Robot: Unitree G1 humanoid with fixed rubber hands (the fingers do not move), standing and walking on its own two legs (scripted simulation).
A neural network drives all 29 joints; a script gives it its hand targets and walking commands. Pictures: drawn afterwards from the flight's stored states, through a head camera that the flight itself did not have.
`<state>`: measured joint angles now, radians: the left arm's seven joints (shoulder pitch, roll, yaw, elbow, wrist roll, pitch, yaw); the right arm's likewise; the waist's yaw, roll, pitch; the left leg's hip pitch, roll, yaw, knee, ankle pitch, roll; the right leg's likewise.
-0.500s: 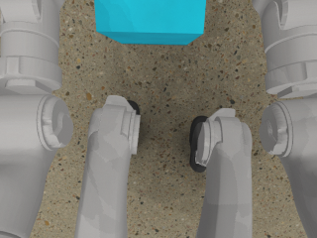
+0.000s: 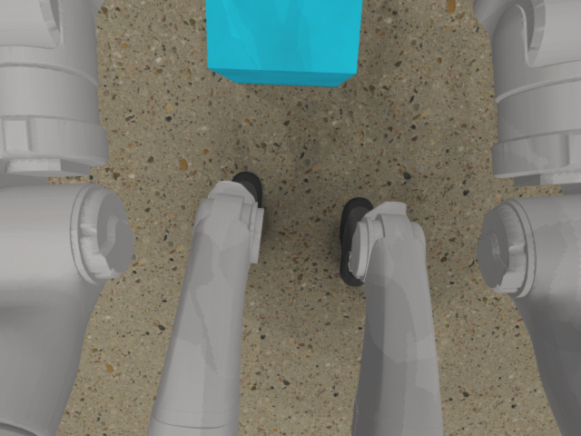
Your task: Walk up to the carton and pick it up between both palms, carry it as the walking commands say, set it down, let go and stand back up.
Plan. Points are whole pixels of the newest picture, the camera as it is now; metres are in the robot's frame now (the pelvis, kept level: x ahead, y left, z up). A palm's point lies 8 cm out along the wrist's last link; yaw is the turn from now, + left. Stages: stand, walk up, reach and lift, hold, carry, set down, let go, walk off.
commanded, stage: set down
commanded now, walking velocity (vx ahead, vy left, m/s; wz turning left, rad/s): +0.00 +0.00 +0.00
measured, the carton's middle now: (286, 8) +0.57 +0.07 -0.42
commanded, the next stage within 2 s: let go in 0.36 s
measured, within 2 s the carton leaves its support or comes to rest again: neither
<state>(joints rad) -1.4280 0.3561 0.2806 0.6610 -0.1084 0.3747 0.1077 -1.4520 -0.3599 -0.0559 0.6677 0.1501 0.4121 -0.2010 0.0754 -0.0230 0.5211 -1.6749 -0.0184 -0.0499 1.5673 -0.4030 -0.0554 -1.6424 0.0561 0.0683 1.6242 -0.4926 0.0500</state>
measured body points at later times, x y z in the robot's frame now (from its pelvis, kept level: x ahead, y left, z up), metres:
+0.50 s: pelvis +0.02 +0.00 +0.10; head +0.35 +0.02 +0.40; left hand +0.56 +0.26 +0.00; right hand +0.59 -0.12 -0.01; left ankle +0.14 +0.14 -0.51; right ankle +0.11 -0.13 -0.51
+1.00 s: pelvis +0.12 +0.01 +0.18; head +0.33 +0.01 +0.58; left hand +0.43 +0.27 +0.08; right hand +0.48 -0.18 +0.06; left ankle +0.14 +0.14 -0.51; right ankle +0.11 -0.13 -0.51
